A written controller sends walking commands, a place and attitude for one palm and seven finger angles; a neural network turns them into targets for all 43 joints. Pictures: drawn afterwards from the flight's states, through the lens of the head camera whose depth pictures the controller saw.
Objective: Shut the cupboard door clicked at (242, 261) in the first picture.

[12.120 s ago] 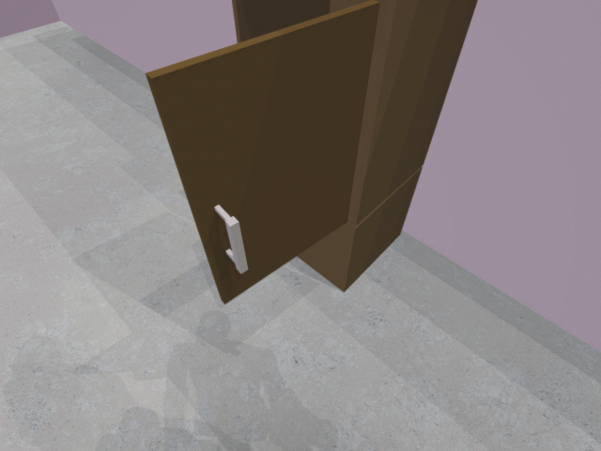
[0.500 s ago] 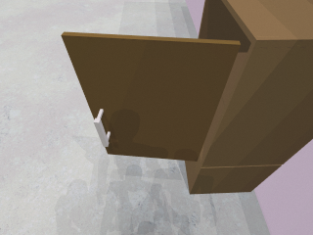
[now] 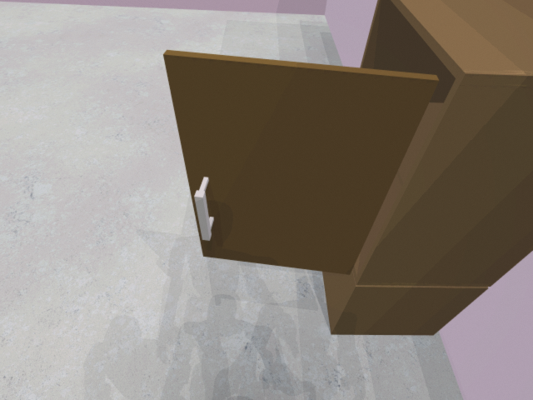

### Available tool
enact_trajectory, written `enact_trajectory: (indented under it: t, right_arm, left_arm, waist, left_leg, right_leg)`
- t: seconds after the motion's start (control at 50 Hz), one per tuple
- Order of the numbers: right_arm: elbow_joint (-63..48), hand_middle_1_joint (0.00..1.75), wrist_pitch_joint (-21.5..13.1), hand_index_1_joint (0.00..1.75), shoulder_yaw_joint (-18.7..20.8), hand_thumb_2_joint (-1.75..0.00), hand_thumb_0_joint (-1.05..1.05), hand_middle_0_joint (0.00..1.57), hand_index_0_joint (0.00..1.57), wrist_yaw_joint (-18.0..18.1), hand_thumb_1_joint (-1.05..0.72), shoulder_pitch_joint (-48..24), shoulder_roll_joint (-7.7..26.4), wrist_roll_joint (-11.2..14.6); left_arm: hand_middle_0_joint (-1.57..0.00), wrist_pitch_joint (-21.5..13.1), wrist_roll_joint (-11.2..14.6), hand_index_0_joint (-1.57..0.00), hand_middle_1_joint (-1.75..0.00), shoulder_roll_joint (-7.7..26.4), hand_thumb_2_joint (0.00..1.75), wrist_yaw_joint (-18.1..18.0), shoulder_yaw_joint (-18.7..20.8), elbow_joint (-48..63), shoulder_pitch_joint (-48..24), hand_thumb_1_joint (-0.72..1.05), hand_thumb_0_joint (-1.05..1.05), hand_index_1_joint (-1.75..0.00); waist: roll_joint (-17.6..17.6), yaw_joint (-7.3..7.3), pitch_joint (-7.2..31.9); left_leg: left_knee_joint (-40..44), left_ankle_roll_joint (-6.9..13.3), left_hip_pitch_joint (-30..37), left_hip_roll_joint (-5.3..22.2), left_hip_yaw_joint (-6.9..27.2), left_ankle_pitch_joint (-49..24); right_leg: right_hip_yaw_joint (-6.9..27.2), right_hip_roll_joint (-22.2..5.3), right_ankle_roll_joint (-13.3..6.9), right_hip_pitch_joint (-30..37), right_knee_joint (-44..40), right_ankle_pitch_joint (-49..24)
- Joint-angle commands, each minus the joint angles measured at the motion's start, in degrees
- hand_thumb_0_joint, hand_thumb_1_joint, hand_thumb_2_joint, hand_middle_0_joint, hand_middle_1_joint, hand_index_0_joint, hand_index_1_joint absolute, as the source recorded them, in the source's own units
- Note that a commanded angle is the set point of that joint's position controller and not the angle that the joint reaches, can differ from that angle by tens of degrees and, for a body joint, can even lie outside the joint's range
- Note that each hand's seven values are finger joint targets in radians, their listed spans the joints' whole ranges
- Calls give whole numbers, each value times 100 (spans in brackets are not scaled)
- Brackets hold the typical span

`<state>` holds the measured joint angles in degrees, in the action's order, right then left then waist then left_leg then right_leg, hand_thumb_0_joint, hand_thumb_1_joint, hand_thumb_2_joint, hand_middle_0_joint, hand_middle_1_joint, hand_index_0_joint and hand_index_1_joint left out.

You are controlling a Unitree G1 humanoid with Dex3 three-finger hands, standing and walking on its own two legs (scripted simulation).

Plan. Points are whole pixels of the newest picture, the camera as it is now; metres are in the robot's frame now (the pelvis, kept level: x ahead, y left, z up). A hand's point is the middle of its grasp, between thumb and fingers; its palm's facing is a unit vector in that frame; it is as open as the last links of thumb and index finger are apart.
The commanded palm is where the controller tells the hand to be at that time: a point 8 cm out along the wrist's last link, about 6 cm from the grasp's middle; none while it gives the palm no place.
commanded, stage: shuffle to correct the standing spot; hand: left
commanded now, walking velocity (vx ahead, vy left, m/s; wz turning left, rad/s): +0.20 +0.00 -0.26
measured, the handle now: (205, 210) +0.52 +0.17 -0.09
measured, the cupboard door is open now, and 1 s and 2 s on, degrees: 83 83 83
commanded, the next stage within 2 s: come to a stop and stand still in 0.16 s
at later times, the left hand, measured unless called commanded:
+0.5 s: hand out of the picture +0.06 +0.16 -0.18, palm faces -0.05 -0.98 -0.18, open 7.3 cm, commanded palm none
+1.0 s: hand out of the picture +0.09 +0.18 -0.16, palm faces -0.06 -0.97 -0.23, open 7.4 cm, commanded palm none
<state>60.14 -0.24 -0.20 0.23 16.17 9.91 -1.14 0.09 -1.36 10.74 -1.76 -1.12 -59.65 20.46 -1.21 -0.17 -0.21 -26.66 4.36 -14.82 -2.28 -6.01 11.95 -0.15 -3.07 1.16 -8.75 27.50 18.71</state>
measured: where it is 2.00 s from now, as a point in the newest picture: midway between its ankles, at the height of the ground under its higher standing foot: outside the picture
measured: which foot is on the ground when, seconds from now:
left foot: down 0.00-1.00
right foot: down 0.00-0.30, up 0.32-0.42, down 0.44-1.00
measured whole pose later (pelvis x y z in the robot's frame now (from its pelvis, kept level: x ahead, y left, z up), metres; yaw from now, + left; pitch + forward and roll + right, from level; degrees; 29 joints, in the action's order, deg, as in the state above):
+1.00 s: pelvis +0.02 +0.00 +0.00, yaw -3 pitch -1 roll +0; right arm 55.2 -0.2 0.4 0.3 14.7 11.3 -1.6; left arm 0.2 -1.2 9.2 -1.6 -1.2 -55.9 14.4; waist 2.0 0.6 -0.7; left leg -29.4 4.4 -12.6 -1.6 -8.6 16.4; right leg -3.5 -2.7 0.0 -15.4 31.5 15.2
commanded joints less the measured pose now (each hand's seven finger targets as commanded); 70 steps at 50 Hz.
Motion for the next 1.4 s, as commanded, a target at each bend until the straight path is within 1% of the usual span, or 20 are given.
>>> enact_trajectory:
  t: [0.0, 0.18, 0.24, 0.28, 0.32, 0.36, 0.4, 0.42, 0.44, 0.48, 0.52, 0.6, 0.7, 0.72, 0.74, 0.76, 0.82, 1.0, 1.1, 1.38]
  right_arm:
    - [-234, 30, 2, 30, 209, -90, 0, 20, 20, 46, -90, 134, 884, 3]
    - [-216, 30, -177, 30, 150, -90, 0, 20, 20, 22, -90, 168, 470, 36]
    - [-36, 30, -290, 30, 165, -90, 0, 20, 20, 63, -90, 539, 585, 45]
    - [205, 30, -322, 30, 208, -90, 0, 20, 20, 169, -90, 1234, 833, 6]
    - [242, 30, -297, 30, 96, -90, 0, 20, 20, 230, -90, 1146, 578, 4]
    - [156, 30, -270, 30, 49, -90, 0, 20, 20, 262, -90, 569, 516, 23]
    - [82, 30, -268, 30, 56, -90, 0, 20, 20, 279, -90, 271, 466, 112]
    - [70, 30, -244, 30, 58, -90, 0, 20, 20, 272, -90, 292, 339, 130]
    - [91, 30, -217, 30, 63, -90, 0, 20, 20, 248, -90, 351, 270, 121]
    - [127, 30, -151, 30, 106, -90, 0, 20, 20, 249, -90, 304, 208, 82]
    - [173, 30, -115, 30, 140, -90, 0, 20, 20, 252, -90, 428, 233, 82]
    - [47, 30, -48, 30, 225, -90, 0, 20, 20, 229, -90, 392, 311, 51]
    - [-117, 30, -15, 30, 228, -90, 0, 20, 20, 175, -90, 181, 366, 19]
    - [-540, 30, -74, 30, 272, -90, 0, 20, 20, 147, -90, -240, 788, 154]
    - [-643, 30, -26, 30, 245, -90, 0, 20, 20, 87, -90, 79, 580, 65]
    - [-711, 30, -14, 30, 211, -90, 0, 20, 20, 48, -90, -48, 495, -3]
    - [-828, 30, -40, 30, 182, -90, 0, 20, 20, 33, -90, 56, 555, -16]
    - [-754, 30, -93, 30, 129, -90, 0, 20, 20, 29, -90, -25, 770, -13]
    - [-556, 30, -135, 30, 84, -90, 0, 20, 20, 34, -90, 35, 759, 11]
    - [184, 30, -225, 30, 1, -90, 0, 20, 20, 109, -90, 139, 587, 52]
  left_arm:
    - [-20, -11, -30, -20, -30, 382, 90, 13, 124, 100, 557, 90, 0, -30]
    - [-20, -159, 20, -20, -30, 477, 90, 35, 245, -75, 807, 90, 0, -30]
    - [-20, -168, 16, -20, -30, 327, 90, 42, 235, -99, 732, 90, 0, -30]
    - [-20, -204, -3, -20, -30, 81, 90, 11, 145, 36, 456, 90, 0, -30]
    - [-20, -173, 32, -20, -30, 0, 90, -34, 128, 91, 22, 90, 0, -30]
    - [-20, -142, 68, -20, -30, -149, 90, -34, 122, -67, 331, 90, 0, -30]
    - [-20, -171, 65, -20, -30, 45, 90, -61, 153, -229, 711, 90, 0, -30]
    - [-20, -191, 81, -20, -30, 205, 90, -74, 153, -217, 621, 90, 0, -30]
    - [-20, -158, 89, -20, -30, 328, 90, -58, 147, -129, 420, 90, 0, -30]
    - [-20, -156, 60, -20, -30, 288, 90, -90, 163, -53, 331, 90, 0, -30]
    - [-20, -132, 66, -20, -30, 392, 90, -129, 192, -10, 302, 90, 0, -30]
    - [-20, -66, 58, -20, -30, 525, 90, -146, 285, 270, 67, 90, 0, -30]
    - [-20, 28, 49, -20, -30, 448, 90, -116, 278, 511, -325, 90, 0, -30]
    - [-20, -15, 51, -20, -30, 640, 90, -294, 273, 317, -36, 90, 0, -30]
    - [-20, -49, 65, -20, -30, 801, 90, -242, 282, 651, -323, 90, 0, -30]
    - [-20, -100, 51, -20, -30, 748, 90, -181, 261, 705, -493, 90, 0, -30]
    - [-20, -75, 46, -20, -30, 625, 90, -86, 202, 776, -676, 90, 0, -30]
    - [-20, -78, 22, -20, -30, 493, 90, -8, 146, 570, -365, 90, 0, -30]
    - [-20, -140, 33, -20, -30, 526, 90, 1, 124, 430, -305, 90, 0, -30]
    - [-20, -203, 76, -20, -30, 510, 90, -29, 78, -144, -219, 90, 0, -30]
  waist:
    - [349, -63, -641]
    - [-584, 7, -715]
    - [164, 164, -452]
    - [1192, 340, -239]
    - [709, 250, -432]
    - [433, -75, -248]
    - [180, -214, -63]
    - [-16, -104, -167]
    - [161, -39, -256]
    - [-386, -60, -328]
    - [-375, -49, 48]
    - [-147, -38, 327]
    - [115, -35, 89]
    - [440, -49, 259]
    - [389, 68, 453]
    - [478, 46, 394]
    - [431, 111, -322]
    - [126, 16, -569]
    - [-133, 39, -381]
    - [111, 11, -210]
  left_leg:
    - [1292, 15, -287, 1047, 1313, 2605]
    - [-315, -155, -408, 428, 372, 1213]
    - [140, 49, 549, 818, 836, 367]
    - [682, 675, 1784, 1835, 2027, -1694]
    - [573, 990, 1371, 2141, 1754, -3717]
    - [222, 696, 958, 1748, 1018, -4395]
    - [-32, 91, 400, 1155, 622, -3094]
    - [146, -140, 79, 933, 542, -1854]
    - [438, -234, -14, 818, 547, -949]
    - [251, -231, 75, 820, 494, -1371]
    - [68, -248, 247, 812, 408, -1722]
    - [-183, -249, 411, 820, 382, -2040]
    - [216, -133, 369, 996, 594, -1446]
    - [-658, -274, 454, 1278, 494, -2537]
    - [-349, -291, 96, 948, 615, -574]
    - [-250, -299, 46, 751, 503, 102]
    - [446, -123, -176, 931, 960, 405]
    - [1154, -96, -355, 930, 1014, 1366]
    - [1037, -102, -19, 868, 883, 879]
    - [825, -154, 496, 892, 671, -570]
  right_leg:
    - [66, 107, -373, -741, -128, 1035]
    - [1258, -438, -784, -790, -758, 1041]
    - [476, -37, -567, -1159, 357, -107]
    - [-290, 379, -288, -2270, 2007, 582]
    - [-89, -55, -240, -2165, 2264, 1401]
    - [-183, -97, -173, -1115, 895, 621]
    - [98, -165, -178, -37, -261, -1837]
    - [472, -473, -353, 93, -101, -2933]
    - [517, -658, -452, -48, 43, -2996]
    - [500, -638, -430, -56, 192, -3925]
    - [497, -721, -460, 164, 362, -4541]
    - [499, -733, -542, 31, 471, -4035]
    - [348, -413, -410, -415, 264, -1992]
    - [312, -613, -310, -516, 221, -2862]
    - [478, -619, -545, -337, 194, -1339]
    - [609, -691, -638, -445, 62, -1119]
    - [328, -273, -511, -951, -2, -18]
    - [238, -189, -389, -702, -264, -34]
    - [345, -303, -382, -656, -497, -183]
    - [279, -407, -368, -232, -530, -1286]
